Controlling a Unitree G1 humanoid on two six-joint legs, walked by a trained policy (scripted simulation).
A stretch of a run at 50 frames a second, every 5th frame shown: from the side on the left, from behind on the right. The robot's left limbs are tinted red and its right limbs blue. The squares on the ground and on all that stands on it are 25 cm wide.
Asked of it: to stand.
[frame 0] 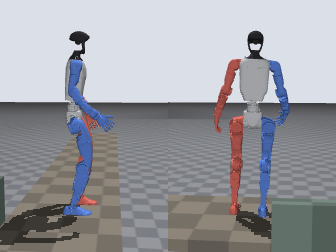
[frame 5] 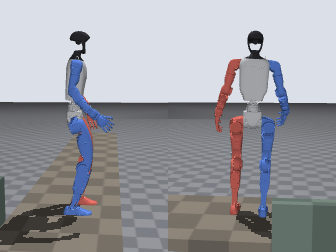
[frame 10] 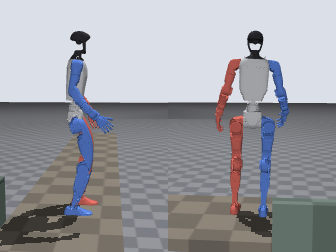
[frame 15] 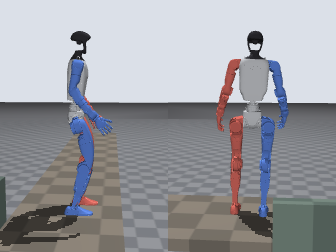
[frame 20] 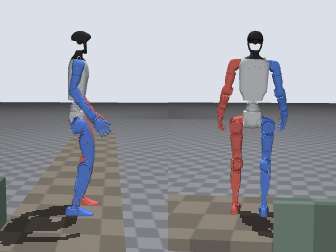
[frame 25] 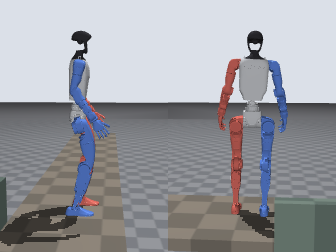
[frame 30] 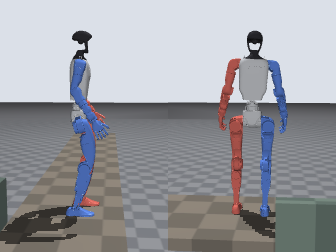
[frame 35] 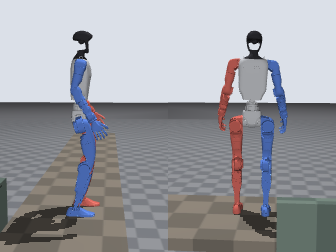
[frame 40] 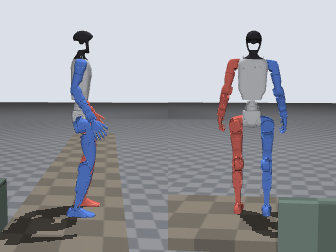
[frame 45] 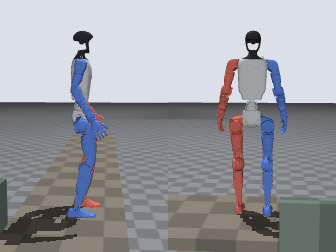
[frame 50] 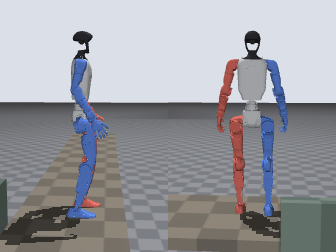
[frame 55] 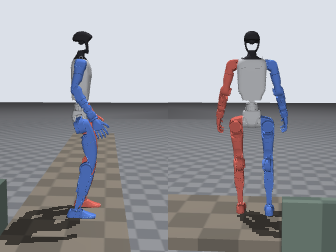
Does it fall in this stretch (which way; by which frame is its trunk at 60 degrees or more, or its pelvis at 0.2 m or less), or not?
no
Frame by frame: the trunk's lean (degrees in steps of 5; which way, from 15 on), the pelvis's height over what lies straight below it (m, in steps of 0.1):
0: 5, 0.8
5: 5, 0.8
10: 5, 0.8
15: 5, 0.8
20: 5, 0.8
25: 5, 0.8
30: 5, 0.8
35: 5, 0.8
40: 5, 0.8
45: 5, 0.8
50: 0, 0.8
55: 0, 0.8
